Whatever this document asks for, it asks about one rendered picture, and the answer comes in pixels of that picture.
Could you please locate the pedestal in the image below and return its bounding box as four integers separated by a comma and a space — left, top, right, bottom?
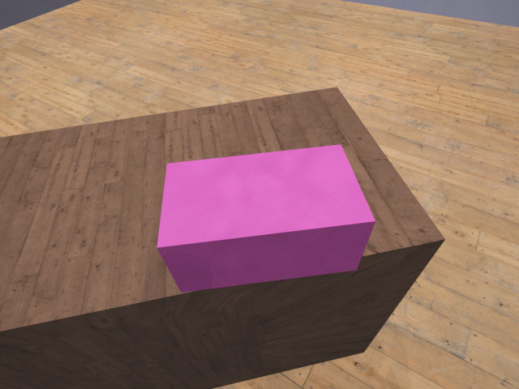
0, 87, 445, 389

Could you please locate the carton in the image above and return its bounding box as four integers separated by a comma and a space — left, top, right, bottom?
157, 144, 375, 293

